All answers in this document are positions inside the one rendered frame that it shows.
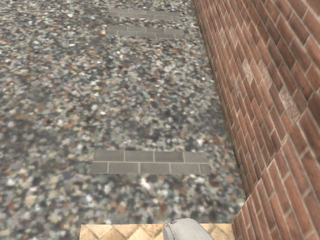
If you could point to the robot right thigh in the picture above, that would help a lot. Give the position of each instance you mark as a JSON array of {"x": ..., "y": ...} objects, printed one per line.
[{"x": 185, "y": 229}]

